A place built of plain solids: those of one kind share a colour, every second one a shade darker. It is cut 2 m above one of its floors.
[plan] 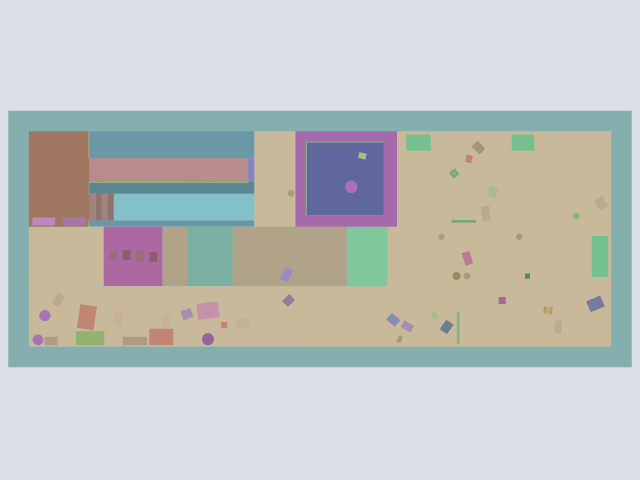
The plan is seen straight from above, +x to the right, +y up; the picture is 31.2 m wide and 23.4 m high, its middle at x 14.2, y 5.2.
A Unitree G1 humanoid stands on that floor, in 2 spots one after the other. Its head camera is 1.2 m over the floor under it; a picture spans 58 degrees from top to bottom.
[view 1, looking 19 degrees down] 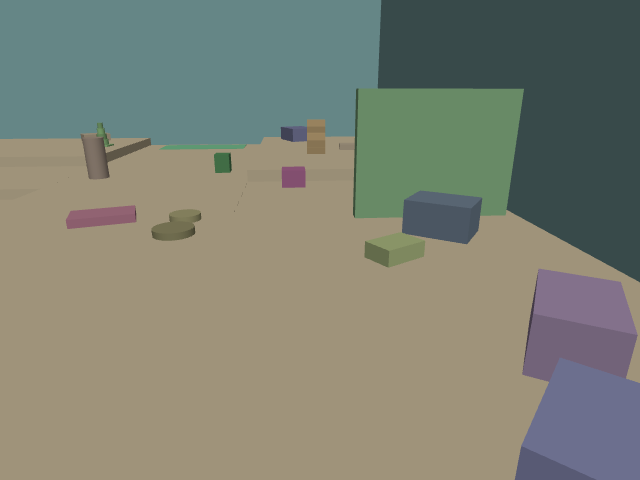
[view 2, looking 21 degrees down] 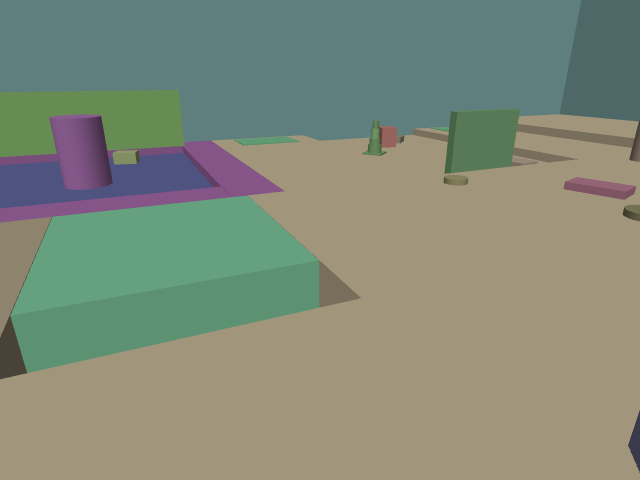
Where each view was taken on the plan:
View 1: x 16.76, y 2.30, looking -4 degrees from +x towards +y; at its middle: floor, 3.69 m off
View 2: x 16.27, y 1.04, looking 66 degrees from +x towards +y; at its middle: floor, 3.68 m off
